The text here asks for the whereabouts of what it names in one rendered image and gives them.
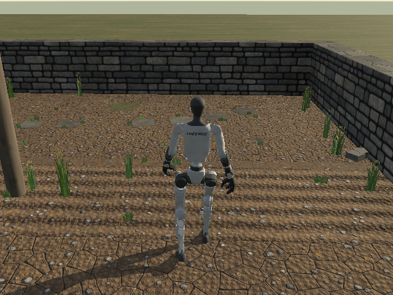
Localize robot left foot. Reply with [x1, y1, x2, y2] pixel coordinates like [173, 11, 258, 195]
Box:
[176, 250, 186, 262]

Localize robot right hand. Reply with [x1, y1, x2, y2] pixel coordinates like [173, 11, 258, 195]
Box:
[221, 177, 236, 194]

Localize robot left hand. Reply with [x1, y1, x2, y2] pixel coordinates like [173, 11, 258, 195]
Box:
[162, 165, 177, 176]

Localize left robot upper arm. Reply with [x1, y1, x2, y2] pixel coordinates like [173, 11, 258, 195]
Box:
[168, 123, 185, 156]

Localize right robot forearm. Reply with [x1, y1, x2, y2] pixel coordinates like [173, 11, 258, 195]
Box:
[220, 149, 234, 179]

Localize left robot forearm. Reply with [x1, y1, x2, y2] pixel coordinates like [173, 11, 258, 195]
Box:
[163, 147, 174, 167]

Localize right robot upper arm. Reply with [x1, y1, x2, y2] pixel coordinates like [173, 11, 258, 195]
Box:
[210, 124, 227, 159]

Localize humanoid robot torso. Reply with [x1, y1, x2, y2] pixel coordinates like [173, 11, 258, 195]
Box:
[183, 121, 211, 184]

